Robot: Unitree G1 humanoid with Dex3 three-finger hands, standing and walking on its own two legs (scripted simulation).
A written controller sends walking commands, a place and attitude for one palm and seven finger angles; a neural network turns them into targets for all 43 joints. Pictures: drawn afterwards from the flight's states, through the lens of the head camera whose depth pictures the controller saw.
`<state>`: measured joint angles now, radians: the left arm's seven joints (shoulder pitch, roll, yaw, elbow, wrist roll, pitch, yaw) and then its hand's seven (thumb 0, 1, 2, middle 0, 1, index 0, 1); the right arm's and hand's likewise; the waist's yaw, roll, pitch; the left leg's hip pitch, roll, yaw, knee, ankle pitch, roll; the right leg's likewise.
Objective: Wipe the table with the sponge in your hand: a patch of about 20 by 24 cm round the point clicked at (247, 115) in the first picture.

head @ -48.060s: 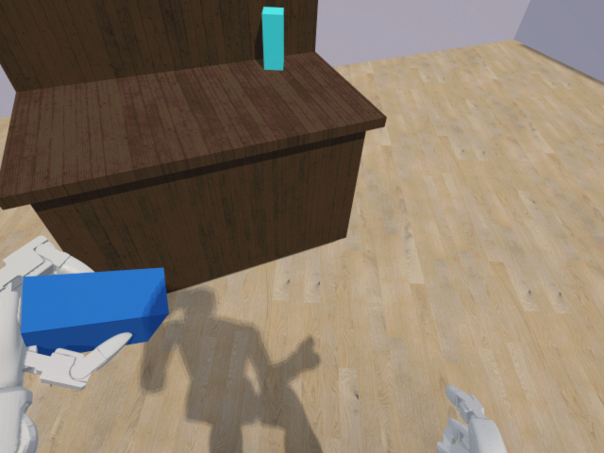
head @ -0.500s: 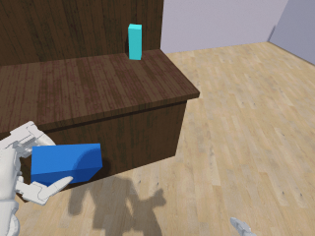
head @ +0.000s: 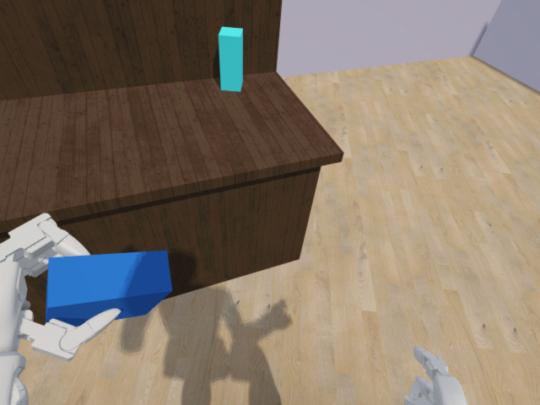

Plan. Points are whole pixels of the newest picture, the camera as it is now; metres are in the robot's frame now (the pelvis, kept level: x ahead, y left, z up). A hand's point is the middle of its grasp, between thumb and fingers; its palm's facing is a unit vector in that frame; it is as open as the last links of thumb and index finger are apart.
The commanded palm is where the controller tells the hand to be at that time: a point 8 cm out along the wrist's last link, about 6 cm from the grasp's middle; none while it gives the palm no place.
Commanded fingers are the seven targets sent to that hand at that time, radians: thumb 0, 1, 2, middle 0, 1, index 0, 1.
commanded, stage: stop stepping back and stand still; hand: left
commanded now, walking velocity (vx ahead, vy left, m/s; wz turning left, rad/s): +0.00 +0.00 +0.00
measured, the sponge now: (122, 289) +0.22 +0.19 +0.13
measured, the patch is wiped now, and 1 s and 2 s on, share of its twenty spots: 1.00 1.00 1.00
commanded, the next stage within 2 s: stand and wait in 0.92 s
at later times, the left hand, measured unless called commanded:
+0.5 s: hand (54, 258) +0.23 +0.26 +0.16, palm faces +0.37 -0.86 -0.35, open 9.2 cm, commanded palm +0.19 +0.30 +0.19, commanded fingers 0.00 0.10 1.30 -1.20 -1.60 -1.20 -1.60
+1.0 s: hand (38, 267) +0.22 +0.27 +0.16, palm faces +0.38 -0.86 -0.34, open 9.2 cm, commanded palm +0.17 +0.31 +0.19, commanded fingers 0.00 0.10 1.30 -1.20 -1.60 -1.20 -1.60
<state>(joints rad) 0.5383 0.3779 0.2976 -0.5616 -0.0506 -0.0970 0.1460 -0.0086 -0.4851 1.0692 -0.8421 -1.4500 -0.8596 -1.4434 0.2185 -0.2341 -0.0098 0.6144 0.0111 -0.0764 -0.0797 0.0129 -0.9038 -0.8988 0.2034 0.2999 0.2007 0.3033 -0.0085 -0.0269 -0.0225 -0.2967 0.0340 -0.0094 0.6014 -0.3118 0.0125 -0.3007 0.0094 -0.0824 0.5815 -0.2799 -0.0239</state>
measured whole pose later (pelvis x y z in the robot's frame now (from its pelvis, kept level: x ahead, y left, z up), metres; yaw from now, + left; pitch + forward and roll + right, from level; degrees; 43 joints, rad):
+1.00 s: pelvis +0.01 +0.03 +0.01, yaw -1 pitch +0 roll -1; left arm 0.47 0.35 0.29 -0.43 -0.05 -0.09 0.16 -0.01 -0.48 1.07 -0.84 -1.45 -0.86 -1.45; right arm 0.20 -0.20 0.03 0.61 0.00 -0.05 -0.08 0.01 -0.90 -0.90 0.20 0.30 0.20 0.30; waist 0.01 0.00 -0.05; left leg -0.21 0.00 0.03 0.45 -0.24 0.03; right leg -0.20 -0.02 -0.04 0.38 -0.18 0.02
